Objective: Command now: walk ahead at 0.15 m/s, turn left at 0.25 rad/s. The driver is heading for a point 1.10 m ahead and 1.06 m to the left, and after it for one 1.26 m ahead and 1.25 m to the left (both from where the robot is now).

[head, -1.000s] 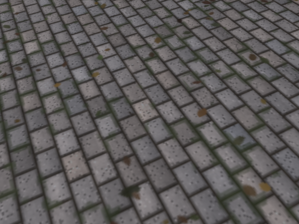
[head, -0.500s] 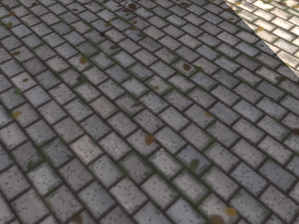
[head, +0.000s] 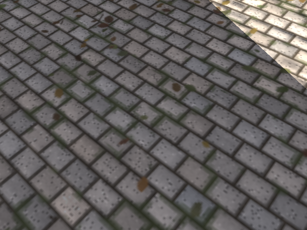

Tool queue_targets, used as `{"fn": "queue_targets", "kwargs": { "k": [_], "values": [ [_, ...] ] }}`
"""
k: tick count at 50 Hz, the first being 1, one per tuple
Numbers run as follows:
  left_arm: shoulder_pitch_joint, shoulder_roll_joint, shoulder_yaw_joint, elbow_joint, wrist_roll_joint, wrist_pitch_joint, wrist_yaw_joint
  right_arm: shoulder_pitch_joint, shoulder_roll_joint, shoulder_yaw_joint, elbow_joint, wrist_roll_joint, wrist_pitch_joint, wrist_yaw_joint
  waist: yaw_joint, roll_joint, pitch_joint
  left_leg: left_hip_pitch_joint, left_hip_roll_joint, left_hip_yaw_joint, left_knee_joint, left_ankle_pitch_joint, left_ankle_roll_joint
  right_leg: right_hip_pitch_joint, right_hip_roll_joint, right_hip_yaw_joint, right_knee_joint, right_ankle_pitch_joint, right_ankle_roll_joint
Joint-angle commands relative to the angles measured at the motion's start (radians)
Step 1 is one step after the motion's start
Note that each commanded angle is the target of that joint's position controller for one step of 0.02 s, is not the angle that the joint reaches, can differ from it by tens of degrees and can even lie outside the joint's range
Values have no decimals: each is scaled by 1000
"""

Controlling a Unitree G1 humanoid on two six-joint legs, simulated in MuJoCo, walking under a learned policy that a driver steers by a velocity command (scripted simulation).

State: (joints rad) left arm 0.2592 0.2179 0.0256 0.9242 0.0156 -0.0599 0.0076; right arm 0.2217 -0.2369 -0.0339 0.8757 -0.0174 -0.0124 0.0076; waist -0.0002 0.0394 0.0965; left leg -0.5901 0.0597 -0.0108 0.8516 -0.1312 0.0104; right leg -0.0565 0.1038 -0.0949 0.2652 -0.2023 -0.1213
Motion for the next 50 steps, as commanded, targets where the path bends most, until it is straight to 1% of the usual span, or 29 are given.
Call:
{"fn": "queue_targets", "kwargs": {
  "k": [1, 3, 6, 7, 8, 9, 10, 11, 12, 13, 14, 15, 16, 18, 23, 26, 29, 31, 33, 34, 35, 36, 37, 38, 39, 41, 42, 46, 50],
  "values": [
    [23, 125, 21, -29, -5, -3, 23, -6, -47, -6, -50, -3, -3, 0, 21, -125, -96, 107, -29, 67, -103, 70, 7, 29, -264, -11, 24, 854, -18],
    [38, 132, 24, -18, -3, 7, 34, -8, -50, -8, -56, -10, -3, 0, 27, -125, -94, 110, -43, 80, -148, 18, 21, 75, -291, -9, 73, 856, -29],
    [20, 152, 36, -17, -4, 24, 47, 48, -65, -17, -51, -18, -5, -3, 4, -133, -93, 161, -81, 101, -215, -111, 66, 95, -323, 0, 212, 931, -41],
    [9, 160, 40, -21, -5, 29, 50, 90, -71, -22, -43, -18, -9, -5, -15, -128, -107, 205, -96, 101, -262, -118, 87, 87, -320, -3, 299, 928, -33],
    [-9, 171, 45, -27, -5, 34, 51, 166, -78, -29, -27, -20, -19, -8, -66, -90, -135, 306, -96, 77, -374, 9, 114, 43, -293, -30, 450, 847, -3],
    [-18, 176, 47, -60, -6, 31, 49, 250, -165, -54, -24, -23, -30, -15, -110, 27, -208, 485, 51, -130, -415, 471, 185, -118, -209, -68, 727, 519, 51],
    [37, 75, 29, -100, -14, 40, 34, 232, -268, -81, -30, -7, -19, -23, -33, 229, -267, 668, 318, -485, -401, 1052, 393, -433, 30, -45, 1030, -444, 100],
    [51, 81, 21, -82, 16, 58, 28, 239, -241, -80, -30, 35, -8, -16, -45, 92, -346, 616, 326, -495, -441, 832, 425, -413, -46, 143, 1073, -448, 102],
    [-4, 101, 28, -90, 6, 65, 26, 155, -197, -74, -52, 23, 6, -19, -34, 38, -213, 502, 276, -430, -481, 581, 404, -463, -72, 148, 1086, -379, 110],
    [-53, 119, 33, -100, 5, 63, 26, 81, -146, -59, -68, 14, 21, -22, -16, -27, -117, 407, 212, -370, -531, 398, 350, -489, -100, 145, 1015, -309, 118],
    [-77, 135, 39, -111, 13, 65, 26, 41, -121, -51, -81, 15, 28, -25, -2, -24, -87, 368, 159, -331, -554, 310, 305, -486, -115, 140, 948, -258, 128],
    [-58, 128, 38, -110, 21, 74, 24, 24, -113, -50, -87, 13, 30, -28, 9, 7, -99, 345, 116, -291, -559, 299, 281, -454, -112, 131, 912, -221, 139],
    [-41, 113, 35, -106, 21, 84, 22, 29, -123, -53, -86, 8, 29, -25, 12, 16, -123, 344, 96, -272, -553, 314, 268, -434, -100, 123, 888, -201, 149],
    [-30, 95, 30, -111, 10, 94, 23, 48, -155, -64, -83, 5, 22, -19, 10, 20, -156, 365, 79, -270, -544, 310, 251, -426, -95, 122, 812, -195, 164],
    [-104, 113, 33, -151, 4, 106, 33, 58, -185, -79, -97, -2, 40, -18, -32, 78, -155, 383, 65, -368, -581, -28, 225, -450, -97, 141, 662, -188, 178],
    [-127, 115, 32, -170, -1, 99, 36, 50, -193, -85, -107, -7, 48, -15, -43, 85, -144, 379, 63, -427, -585, -106, 216, -431, -86, 152, 589, -194, 170],
    [-111, 120, 29, -180, -11, 85, 40, 29, -197, -90, -115, -11, 52, -10, -40, 92, -152, 379, 63, -476, -566, -41, 209, -368, -63, 157, 504, -218, 151],
    [-69, 124, 28, -180, -18, 74, 43, 6, -197, -92, -120, -9, 56, -5, -24, 101, -159, 369, 57, -510, -552, 18, 193, -295, -43, 158, 406, -229, 129],
    [16, 122, 27, -166, -21, 63, 49, -35, -193, -92, -127, 2, 62, -2, 24, 92, -156, 309, 20, -512, -527, -17, 141, -150, -30, 147, 191, -147, 102],
    [49, 150, 35, -160, -13, 56, 57, -44, -173, -86, -134, 13, 62, -5, 39, 51, -145, 232, -34, -476, -486, -140, 86, -55, -84, 189, 38, -105, 86],
    [19, 238, 51, -181, 4, 56, 65, 21, -104, -71, -138, 20, 59, -9, -11, -148, -152, 134, -148, -330, -284, -351, 25, 9, -317, 422, -79, -224, 34],
    [-90, 300, 62, -225, 17, 61, 59, 2, -139, -83, -142, 10, 54, -19, -13, -266, -75, -5, -275, -118, -67, -420, -3, -108, -487, 622, -122, -140, -64],
    [-91, 242, 51, -225, 22, 62, 53, -10, -200, -96, -132, -19, 52, -17, -23, -159, -69, 49, -183, -132, 107, -395, -12, -165, -481, 540, -67, 48, -103],
    [-127, 183, 34, -234, 12, 59, 49, 18, -193, -100, -114, -18, 54, -9, -54, -118, -75, 74, -179, -127, 186, -347, -12, -176, -416, 431, -28, 167, -87],
    [-149, 164, 28, -242, 9, 58, 46, 49, -181, -98, -98, -16, 62, -2, -68, -120, -80, 75, -177, -116, 258, -305, -20, -158, -358, 333, -2, 248, -62],
    [-136, 159, 26, -255, 9, 58, 47, 68, -173, -93, -87, -11, 76, 16, -55, -175, -103, 38, -165, -80, 344, -281, -46, -84, -314, 235, 38, 379, -56],
    [-105, 161, 28, -250, 11, 59, 44, 43, -169, -89, -94, -7, 80, 22, -34, -173, -103, 19, -156, -64, 338, -277, -58, -51, -312, 212, 50, 419, -61],
    [10, 192, 45, -220, 10, 60, 42, -48, -146, -71, -131, 2, 89, 32, 34, -185, -108, -24, -123, -36, 210, -294, -86, 94, -353, 196, 84, 506, -86],
    [6, 213, 57, -217, 15, 59, 30, -83, -128, -56, -157, 8, 94, 41, 41, -202, -116, 79, -90, 10, 56, -322, -70, 64, -381, 150, 99, 495, -91]
  ]
}}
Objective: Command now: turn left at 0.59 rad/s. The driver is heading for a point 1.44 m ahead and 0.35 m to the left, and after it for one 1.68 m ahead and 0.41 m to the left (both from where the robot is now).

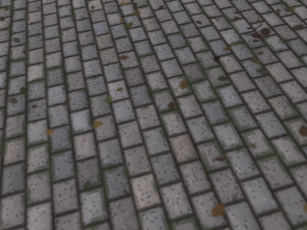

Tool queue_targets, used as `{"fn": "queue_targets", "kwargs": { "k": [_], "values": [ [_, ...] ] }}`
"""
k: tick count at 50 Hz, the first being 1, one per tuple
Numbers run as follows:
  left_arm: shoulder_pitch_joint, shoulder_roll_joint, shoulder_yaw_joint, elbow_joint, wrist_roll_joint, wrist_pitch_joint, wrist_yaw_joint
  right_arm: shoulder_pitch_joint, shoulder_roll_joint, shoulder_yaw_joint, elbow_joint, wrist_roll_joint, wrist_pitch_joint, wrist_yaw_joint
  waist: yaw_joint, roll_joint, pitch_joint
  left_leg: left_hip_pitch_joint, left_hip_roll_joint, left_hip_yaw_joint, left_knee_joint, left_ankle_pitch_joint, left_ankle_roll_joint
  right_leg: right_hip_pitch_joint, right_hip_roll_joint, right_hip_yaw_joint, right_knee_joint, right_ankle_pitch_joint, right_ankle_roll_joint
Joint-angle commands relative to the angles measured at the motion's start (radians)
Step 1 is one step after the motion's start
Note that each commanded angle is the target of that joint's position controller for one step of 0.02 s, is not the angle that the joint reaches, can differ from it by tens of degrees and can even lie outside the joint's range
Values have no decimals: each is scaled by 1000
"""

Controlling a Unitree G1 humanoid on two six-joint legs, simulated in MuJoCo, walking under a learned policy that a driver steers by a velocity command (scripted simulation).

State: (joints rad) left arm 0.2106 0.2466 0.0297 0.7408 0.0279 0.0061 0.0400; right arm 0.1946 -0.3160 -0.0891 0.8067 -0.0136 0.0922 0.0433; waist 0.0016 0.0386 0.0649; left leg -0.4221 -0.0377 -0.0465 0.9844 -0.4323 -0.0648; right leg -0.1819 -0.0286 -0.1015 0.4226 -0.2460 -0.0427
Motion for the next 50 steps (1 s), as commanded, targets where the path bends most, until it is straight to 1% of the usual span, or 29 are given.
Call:
{"fn": "queue_targets", "kwargs": {
  "k": [1, 4, 6, 7, 8, 9, 10, 11, 12, 13, 14, 15, 18, 23, 28, 32, 34, 35, 36, 37, 38, 39, 40, 41, 42, 43, 45, 48, 50],
  "values": [
    [46, 189, 55, -35, 3, -8, -8, -63, -44, 3, -96, 7, -11, 7, 39, -207, -85, -47, 13, 62, -121, -24, 15, 164, -253, 140, -54, 533, -167],
    [31, 209, 64, -32, 5, -5, -20, -62, -46, 7, -114, 15, -14, 6, 34, -230, -97, 62, 8, 108, -238, -29, 47, 113, -264, 108, -22, 534, -154],
    [22, 220, 69, -28, -2, 0, -25, -46, -48, 8, -120, 15, -21, 5, 20, -228, -104, 127, 3, 125, -354, 12, 71, 94, -273, 94, 25, 500, -132],
    [9, 221, 71, -27, -11, 5, -25, -17, -44, 8, -114, 7, -28, 0, -9, -202, -110, 202, -6, 131, -477, 105, 87, 53, -262, 62, 82, 437, -98],
    [31, 213, 70, -17, -13, 9, -27, 16, -64, 5, -104, -6, -41, -10, -32, -124, -122, 309, 1, 77, -615, 230, 103, -28, -239, 20, 182, 309, -39],
    [70, 157, 58, -34, -4, 17, -32, 43, -167, -16, -108, -22, -59, -23, -25, 136, -130, 445, 224, -243, -722, 366, 151, -243, -141, -66, 440, -67, 33],
    [-15, 108, 38, -111, 0, 32, -18, 94, -288, -47, -115, -2, -63, -24, -56, 261, -113, 396, 436, -508, -681, 742, 330, -419, 23, 1, 588, -421, 72],
    [-42, 149, 44, -99, 1, 44, -10, 131, -234, -41, -101, 9, -62, -25, -82, 107, -121, 403, 405, -431, -659, 748, 379, -423, -13, 104, 693, -396, 74],
    [-35, 149, 47, -85, -13, 46, -13, 70, -178, -22, -105, 10, -59, -32, -42, 79, -66, 351, 339, -344, -662, 688, 360, -426, -24, 124, 711, -311, 72],
    [-20, 156, 50, -68, -19, 39, -17, -6, -140, -9, -117, 6, -54, -38, -5, 63, -33, 313, 261, -276, -674, 614, 310, -411, -37, 139, 669, -221, 71],
    [-11, 172, 56, -64, -7, 37, -21, -40, -125, -4, -126, 12, -54, -46, 6, 91, -36, 316, 217, -249, -673, 616, 284, -402, -33, 134, 656, -170, 75],
    [15, 176, 57, -49, 4, 37, -26, -41, -117, 0, -128, 11, -54, -48, 10, 99, -65, 324, 191, -229, -665, 665, 279, -378, -21, 125, 673, -139, 82],
    [15, 158, 54, -52, -3, 45, -32, 7, -138, -7, -118, 12, -62, -42, 2, 55, -98, 346, 187, -252, -660, 657, 283, -379, -5, 129, 654, -116, 94],
    [-44, 150, 50, -77, -5, 51, -22, 66, -153, -14, -107, 2, -62, -43, -30, 80, -75, 355, 188, -351, -665, 513, 299, -409, 11, 147, 529, -134, 97],
    [-81, 143, 42, -100, -13, 39, -16, 81, -169, -22, -109, -7, -60, -42, -39, 70, -86, 323, 183, -435, -631, 523, 307, -342, 42, 164, 425, -157, 77],
    [-59, 145, 35, -107, -25, 27, -8, 53, -170, -25, -111, -9, -56, -37, -24, 83, -106, 291, 167, -486, -597, 616, 285, -220, 74, 167, 307, -173, 53],
    [-6, 139, 30, -93, -30, 19, -2, 23, -156, -20, -109, -4, -54, -39, 4, 88, -114, 252, 143, -487, -574, 632, 246, -94, 81, 160, 163, -127, 37],
    [31, 130, 28, -81, -25, 13, 3, 3, -144, -15, -107, 4, -52, -44, 33, 77, -110, 210, 113, -474, -550, 568, 208, -2, 76, 152, 17, -30, 29],
    [41, 146, 29, -77, -14, 5, 11, 11, -116, -6, -105, 13, -54, -49, 34, 29, -108, 140, 69, -439, -506, 410, 156, 93, 13, 204, -104, 39, 15],
    [3, 203, 31, -99, 1, 0, 17, 87, -37, 15, -103, 9, -57, -50, -16, -191, -130, 56, -43, -288, -322, 68, 99, 165, -223, 453, -200, 31, -33],
    [-30, 283, 48, -114, -2, 8, 7, 93, -98, -2, -105, -2, -54, -60, -12, -247, -85, -39, -175, -130, -182, -164, 82, 60, -351, 619, -188, 187, -165],
    [1, 242, 43, -96, -8, 8, -4, 82, -135, -12, -95, -20, -51, -62, -5, -187, -79, -3, -114, -141, -42, -158, 72, -4, -357, 609, -176, 218, -223],
    [-42, 177, 24, -96, -16, 4, -11, 76, -131, -14, -76, -13, -48, -56, -26, -138, -45, 12, -98, -154, 9, -93, 66, -41, -288, 512, -172, 205, -204],
    [-86, 149, 16, -100, -12, 3, -14, 86, -116, -11, -57, -5, -44, -49, -42, -138, -28, 28, -94, -145, 36, -39, 55, -57, -216, 415, -163, 210, -167],
    [-97, 145, 13, -98, -10, -1, -10, 92, -106, -8, -48, -5, -40, -41, -45, -179, -40, 26, -94, -133, 45, -7, 45, -32, -177, 364, -154, 248, -146],
    [-86, 139, 11, -90, -9, -4, -8, 95, -95, -2, -39, -4, -38, -35, -38, -191, -49, 26, -97, -123, 29, -1, 35, -3, -154, 329, -140, 313, -139],
    [-42, 137, 9, -64, -11, -8, -9, 64, -73, 10, -32, 0, -34, -34, -15, -179, -65, 32, -87, -103, -54, -3, 20, 57, -148, 306, -117, 377, -143],
    [-1, 135, 5, -27, -10, -9, -17, 22, -36, 35, -15, 3, -28, -42, 11, -197, -81, 117, -38, -43, -278, -25, 18, 86, -145, 312, -98, 368, -146],
    [26, 159, 13, 1, -4, -1, -28, 9, -34, 42, -1, 9, -28, -57, 24, -234, -69, 176, -37, 10, -431, -5, 32, 78, -130, 348, -80, 396, -141]
  ]
}}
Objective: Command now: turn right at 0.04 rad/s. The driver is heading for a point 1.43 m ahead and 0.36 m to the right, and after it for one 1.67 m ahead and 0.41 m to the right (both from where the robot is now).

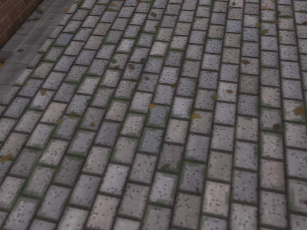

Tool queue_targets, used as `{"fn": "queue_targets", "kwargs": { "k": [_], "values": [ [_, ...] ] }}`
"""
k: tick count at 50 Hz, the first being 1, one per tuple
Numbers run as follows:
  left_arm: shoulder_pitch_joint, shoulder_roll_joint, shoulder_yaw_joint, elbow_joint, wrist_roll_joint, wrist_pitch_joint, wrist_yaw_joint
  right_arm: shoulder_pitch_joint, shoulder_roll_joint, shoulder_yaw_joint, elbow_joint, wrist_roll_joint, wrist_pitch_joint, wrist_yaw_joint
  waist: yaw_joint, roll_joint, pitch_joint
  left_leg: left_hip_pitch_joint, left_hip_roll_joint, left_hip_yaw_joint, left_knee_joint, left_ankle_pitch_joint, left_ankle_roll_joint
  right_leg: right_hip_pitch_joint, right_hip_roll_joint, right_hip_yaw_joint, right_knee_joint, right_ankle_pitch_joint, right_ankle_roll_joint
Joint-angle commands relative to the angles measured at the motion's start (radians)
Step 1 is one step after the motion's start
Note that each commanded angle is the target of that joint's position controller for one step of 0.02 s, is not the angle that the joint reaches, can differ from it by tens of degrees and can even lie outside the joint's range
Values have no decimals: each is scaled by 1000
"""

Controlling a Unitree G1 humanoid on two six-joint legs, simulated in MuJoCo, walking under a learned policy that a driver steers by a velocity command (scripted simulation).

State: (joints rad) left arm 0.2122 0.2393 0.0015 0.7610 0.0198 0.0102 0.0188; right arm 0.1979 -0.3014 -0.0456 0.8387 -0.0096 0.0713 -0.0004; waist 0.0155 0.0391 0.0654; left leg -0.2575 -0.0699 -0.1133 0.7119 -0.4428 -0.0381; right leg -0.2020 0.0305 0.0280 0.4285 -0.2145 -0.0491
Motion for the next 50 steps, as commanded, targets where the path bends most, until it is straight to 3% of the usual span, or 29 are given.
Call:
{"fn": "queue_targets", "kwargs": {
  "k": [1, 3, 4, 5, 6, 7, 8, 9, 11, 15, 19, 21, 22, 23, 24, 25, 27, 30, 32, 36, 41, 44, 45, 46, 47, 48, 49, 50],
  "values": [
    [28, 186, 49, -10, 2, -1, -11, 22, -55, -3, -22, 6, -11, -23, -2, -231, -65, 39, -11, 92, -244, 65, 16, 95, -184, 238, -63, 408, -126],
    [20, 210, 61, -5, -11, 0, -14, 68, -81, -7, 1, 0, -30, -40, -33, -188, -86, 166, 22, 63, -417, 280, 41, 38, -180, 266, -16, 457, -80],
    [19, 196, 59, -14, -19, -8, -18, 75, -120, -14, 1, -10, -44, -48, -31, -138, -129, 266, 97, 3, -402, 320, 60, -35, -166, 261, 7, 387, -50],
    [18, 152, 50, -36, -30, -14, -25, 44, -190, -27, -8, -16, -50, -52, -1, 3, -133, 291, 207, -99, -363, 434, 106, -123, -79, 177, 70, 232, -17],
    [-11, 135, 46, -37, -31, -7, -18, 22, -184, -31, 5, -6, -47, -45, -14, 98, -104, 221, 278, -127, -366, 516, 173, -138, 4, 69, 143, -17, -7],
    [-7, 141, 49, -29, -15, 3, -13, 24, -151, -25, -3, -10, -49, -41, -32, 142, -105, 220, 333, -168, -405, 404, 225, -170, 30, 16, 251, -205, -9],
    [-26, 162, 60, -30, -6, 14, -14, 40, -142, -25, -6, -19, -52, -38, -65, 165, -63, 212, 372, -210, -460, 263, 270, -257, 32, -12, 402, -327, -15],
    [-53, 179, 71, -40, 1, 22, -21, 65, -132, -23, -3, -29, -55, -39, -79, 133, -8, 198, 400, -237, -513, 133, 298, -342, -2, -4, 524, -349, -15],
    [-55, 153, 69, -46, 5, 25, -45, 52, -120, -20, -1, -24, -69, -42, -56, 103, 62, 210, 363, -196, -568, -42, 274, -428, -51, 25, 541, -266, -6],
    [-85, 132, 64, -56, 7, 15, -79, 59, -133, -27, 3, -26, -103, -32, -67, 88, 33, 249, 320, -56, -564, 65, 232, -368, -60, -32, 410, -189, 23],
    [-102, 136, 64, -87, -3, 16, -96, 55, -177, -45, 3, -27, -120, -10, -56, 110, 28, 136, 328, 34, -529, 68, 208, -179, -45, -105, 238, -180, -7],
    [-1, 139, 69, -57, 4, 7, -91, 30, -185, -51, -3, -16, -118, -4, 8, 66, 12, 28, 311, 100, -409, 82, 181, 5, 3, -154, 128, -112, -30],
    [113, 165, 84, -15, 12, -2, -83, 34, -165, -43, -8, -20, -119, -3, 56, -4, -35, -53, 273, 159, -235, 166, 160, 161, 40, -141, 97, -136, -47],
    [269, 252, 115, 24, 20, -14, -67, 13, -101, -22, -41, -25, -121, 3, 126, -234, -100, -212, 178, 284, 122, 173, 102, 318, -113, 138, -56, -339, -104],
    [331, 351, 127, 12, 7, -29, -62, -83, -35, 0, -127, -38, -128, 14, 137, -416, -101, -506, 19, 207, 366, -154, 68, 371, -365, 724, -286, -551, -214],
    [278, 301, 114, 11, -3, -25, -57, -83, -93, -12, -117, -49, -128, 20, 99, -241, -45, -556, 90, 67, 468, -111, 84, 315, -382, 707, -281, -535, -252],
    [161, 233, 97, -21, -2, -28, -49, -41, -114, -16, -84, -24, -145, 36, 22, -102, 36, -485, 156, 64, 400, 92, 89, 174, -289, 489, -250, -290, -208],
    [133, 210, 86, -26, -14, -51, -39, 4, -101, -10, -54, -50, -128, 39, -13, -110, -18, -387, 150, 96, 337, 209, 45, 151, -194, 322, -246, 108, -184],
    [171, 211, 88, -7, -23, -63, -36, -29, -87, -7, -69, -47, -114, 38, -12, -96, -24, -411, 140, 109, 303, 240, 18, 158, -178, 285, -240, 222, -195],
    [246, 199, 88, 25, -20, -62, -26, -189, -64, 6, -131, -39, -108, 41, 33, -101, 13, -476, 122, 126, 135, 339, -14, 163, -154, 276, -242, 263, -191],
    [291, 191, 85, 57, -14, -70, -14, -306, -43, 24, -185, -25, -120, 48, 68, -122, 14, -366, 85, 147, -82, 445, 17, 176, -164, 273, -207, 428, -158],
    [245, 203, 82, 66, -8, -80, -6, -203, -73, 14, -157, -21, -127, 39, 13, -134, -9, -174, 56, 157, -166, 401, 82, 198, -185, 246, -162, 615, -110],
    [236, 215, 84, 71, -2, -81, -6, -115, -96, 2, -129, -18, -129, 29, -21, -139, -54, -82, 26, 167, -170, 336, 104, 230, -176, 220, -63, 783, -93],
    [231, 221, 85, 78, 3, -79, -9, 24, -112, -9, -86, -15, -134, 16, -84, -119, -127, 57, -1, 186, -219, 316, 129, 244, -143, 177, 116, 873, -77],
    [237, 200, 78, 76, 5, -80, -12, 165, -144, -21, -56, -25, -142, 1, -144, -87, -211, 255, 89, 98, -231, 267, 164, 138, -108, 143, 345, 722, -64],
    [300, 111, 57, 44, -14, -83, -18, 277, -235, -41, -53, -45, -144, -10, -131, 99, -339, 471, 344, -322, -268, 67, 261, -91, 7, 68, 695, 294, -25],
    [359, 124, 60, 50, -9, -84, -24, 242, -242, -50, -24, -20, -129, 3, -68, 255, -346, 514, 445, -741, -454, 71, 354, -312, 122, 64, 876, -270, -12],
    [282, 162, 60, 49, 19, -82, -20, 121, -172, -40, -48, 2, -125, 15, -35, 99, -178, 388, 406, -650, -466, -3, 349, -400, 33, 86, 908, -193, -27]
  ]
}}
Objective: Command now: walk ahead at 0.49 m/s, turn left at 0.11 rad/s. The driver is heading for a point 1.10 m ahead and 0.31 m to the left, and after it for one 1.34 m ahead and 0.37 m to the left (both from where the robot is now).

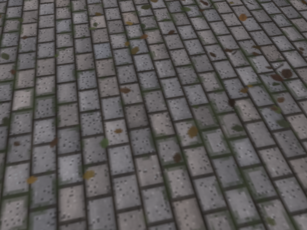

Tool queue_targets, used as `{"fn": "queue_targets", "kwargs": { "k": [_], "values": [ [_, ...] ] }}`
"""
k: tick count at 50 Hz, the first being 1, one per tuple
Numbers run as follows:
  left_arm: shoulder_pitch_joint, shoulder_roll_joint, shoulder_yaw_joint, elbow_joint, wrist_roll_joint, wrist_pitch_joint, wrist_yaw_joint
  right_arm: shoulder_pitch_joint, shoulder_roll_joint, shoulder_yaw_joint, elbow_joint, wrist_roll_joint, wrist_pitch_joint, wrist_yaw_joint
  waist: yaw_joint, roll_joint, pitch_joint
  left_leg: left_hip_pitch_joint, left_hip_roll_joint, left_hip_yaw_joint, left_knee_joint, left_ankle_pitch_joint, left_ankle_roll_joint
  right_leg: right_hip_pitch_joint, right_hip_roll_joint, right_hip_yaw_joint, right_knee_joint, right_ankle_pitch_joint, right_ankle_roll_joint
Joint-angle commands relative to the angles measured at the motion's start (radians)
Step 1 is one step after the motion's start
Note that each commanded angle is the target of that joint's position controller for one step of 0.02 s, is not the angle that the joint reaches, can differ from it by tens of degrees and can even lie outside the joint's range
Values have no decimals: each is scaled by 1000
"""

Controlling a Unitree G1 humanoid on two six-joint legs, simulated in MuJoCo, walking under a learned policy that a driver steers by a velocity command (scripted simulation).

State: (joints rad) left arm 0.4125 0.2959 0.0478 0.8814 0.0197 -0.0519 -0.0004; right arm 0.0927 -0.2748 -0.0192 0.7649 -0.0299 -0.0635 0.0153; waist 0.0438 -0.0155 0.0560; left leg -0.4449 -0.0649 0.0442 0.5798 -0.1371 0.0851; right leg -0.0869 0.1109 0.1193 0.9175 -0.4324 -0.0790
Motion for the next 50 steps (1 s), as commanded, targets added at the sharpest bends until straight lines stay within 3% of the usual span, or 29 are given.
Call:
{"fn": "queue_targets", "kwargs": {
  "k": [1, 2, 3, 5, 7, 11, 16, 19, 21, 22, 23, 24, 25, 26, 27, 28, 29, 33, 39, 43, 46, 47, 48, 49, 50],
  "values": [
    [-24, 110, 10, -84, 24, -26, -6, 171, -137, -55, 12, 26, 7, 5, -70, 54, -88, 459, 357, -643, -331, -234, 214, -516, -92, -18, 381, 100, 3],
    [-71, 98, 7, -100, 25, -28, -10, 159, -109, -46, 20, 18, 4, 5, -52, 31, -46, 378, 300, -546, -347, -126, 187, -497, -124, -32, 315, 127, 6],
    [-90, 94, 4, -114, 34, -21, -14, 176, -98, -40, 39, 18, -2, 2, -34, 45, -28, 329, 260, -484, -354, -18, 171, -475, -147, -35, 259, 130, 19],
    [-81, 69, -7, -117, 40, -5, -21, 211, -105, -42, 66, 22, -14, 1, -16, 76, -45, 297, 222, -419, -361, 144, 174, -436, -156, -58, 194, 127, 47],
    [-121, 56, -15, -134, 38, 3, -24, 244, -125, -51, 81, 28, -17, -2, -18, 72, -42, 273, 210, -384, -381, 173, 191, -456, -166, -81, 125, 133, 75],
    [-325, 38, -31, -206, 30, 7, -26, 307, -131, -59, 98, 30, -9, -6, -67, 71, 8, 247, 171, -355, -418, 140, 167, -507, -174, -114, -97, 293, 119],
    [-467, 37, -39, -257, 11, -2, -27, 387, -144, -71, 111, 21, 0, -11, -125, 80, -17, 333, 166, -371, -331, 279, 129, -470, -130, -117, -265, 386, 124],
    [-436, 60, -32, -261, 7, -13, -20, 360, -160, -79, 94, 14, 7, -22, -93, 97, -32, 344, 182, -418, -252, 325, 92, -350, -107, -95, -362, 320, 100],
    [-274, 96, -14, -211, 7, -27, -4, 312, -176, -85, 77, 17, 5, -19, -11, 74, -91, 292, 140, -414, -98, 388, 54, -105, -79, -102, -464, 287, 67],
    [-151, 149, 4, -187, 21, -41, 12, 308, -151, -79, 67, 27, -4, -10, 43, 6, -177, 215, 77, -359, 100, 311, 29, 89, -177, -15, -498, 242, 29],
    [-15, 229, 26, -187, 46, -40, 30, 334, -62, -58, 29, 53, -12, -10, 79, -141, -327, 33, -5, -236, 382, -42, -2, 333, -451, 278, -541, 25, -33],
    [-45, 257, 39, -177, 32, -19, 28, 389, -71, -57, 2, 45, -3, -12, 18, -301, -355, -162, -69, -152, 540, -416, -9, 358, -569, 635, -654, -50, -117],
    [-114, 159, 24, -192, 27, -9, 22, 368, -122, -66, 40, 18, 17, -19, -11, -113, -202, -220, 24, -161, 623, -342, -6, 228, -531, 538, -653, -129, -112],
    [-161, 87, 7, -199, 19, -12, 17, 309, -114, -66, 40, 9, 22, -7, -13, -28, -107, -206, 51, -151, 612, -262, -11, 115, -474, 392, -668, -45, -95],
    [-183, 59, -1, -194, 21, -16, 14, 285, -92, -64, 34, 8, 27, 2, -30, -34, -63, -180, 79, -140, 582, -219, -19, 40, -430, 268, -694, 89, -74],
    [-173, 50, -4, -180, 17, -23, 15, 262, -87, -65, 26, -5, 37, 12, -39, -71, -39, -169, 99, -130, 562, -204, -25, -1, -396, 178, -708, 188, -64],
    [-161, 52, -2, -169, 14, -32, 13, 265, -78, -63, 27, -10, 49, 20, -46, -94, -38, -155, 103, -117, 565, -187, -32, -20, -376, 117, -715, 267, -56],
    [-107, 65, 10, -133, -1, -58, 4, 164, -61, -56, -21, -9, 66, 43, -48, -74, -40, -238, 117, -105, 554, -87, -47, 13, -378, -21, -742, 490, -73],
    [-55, 69, 16, -87, 0, -52, 3, -44, -26, -29, -98, -4, 57, 67, -14, -69, 8, -224, 119, -23, 254, 111, -51, 20, -335, -216, -755, 581, -52],
    [7, 102, 25, -50, 0, -39, 13, -142, -31, -21, -143, -11, 56, 74, 10, -67, 29, -168, 100, 51, 94, 51, -5, 106, -370, -272, -718, 678, -37],
    [27, 141, 31, -28, 4, -17, 25, -89, -54, -31, -137, -20, 56, 59, -27, -90, -27, -30, 16, 106, 35, -97, 56, 177, -380, -332, -520, 1087, -19],
    [30, 155, 34, -25, 4, -8, 27, -2, -72, -41, -114, -21, 50, 52, -64, -90, -83, 73, -23, 108, 7, -130, 83, 176, -380, -345, -374, 1167, -17],
    [21, 160, 33, -32, 0, 0, 28, 156, -98, -59, -63, -28, 41, 40, -135, -57, -172, 285, -49, 88, -68, -98, 115, 89, -365, -366, -157, 1080, 2],
    [30, 126, 23, -65, 7, -1, 24, 305, -179, -88, -27, -34, 40, 21, -186, 45, -281, 545, 128, -153, -100, -225, 165, -135, -339, -366, 138, 695, 31],
    [24, 43, 10, -148, -2, -7, 3, 252, -283, -112, -58, -4, 52, 10, -114, 288, -363, 808, 404, -725, -216, -237, 309, -573, -119, -292, 495, -106, 98]
  ]
}}
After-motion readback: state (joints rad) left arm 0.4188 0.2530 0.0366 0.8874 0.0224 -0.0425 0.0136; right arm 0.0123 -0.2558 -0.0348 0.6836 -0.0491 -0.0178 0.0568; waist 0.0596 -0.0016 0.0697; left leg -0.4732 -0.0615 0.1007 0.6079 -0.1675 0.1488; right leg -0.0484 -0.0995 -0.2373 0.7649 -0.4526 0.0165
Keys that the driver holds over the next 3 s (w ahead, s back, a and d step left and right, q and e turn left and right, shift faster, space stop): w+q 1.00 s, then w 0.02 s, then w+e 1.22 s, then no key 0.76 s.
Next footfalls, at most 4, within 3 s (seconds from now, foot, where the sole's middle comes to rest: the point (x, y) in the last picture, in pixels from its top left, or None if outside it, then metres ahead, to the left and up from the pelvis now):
0.44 right None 0.42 -0.08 -0.76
0.96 left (116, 197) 0.59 0.22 -0.76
1.54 right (115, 136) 0.91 0.26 -0.76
2.02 left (76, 100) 1.14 0.51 -0.76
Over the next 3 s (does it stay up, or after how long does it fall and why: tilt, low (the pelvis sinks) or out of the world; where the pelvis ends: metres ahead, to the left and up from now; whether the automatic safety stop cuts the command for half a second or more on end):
stays up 1.26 0.39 0.02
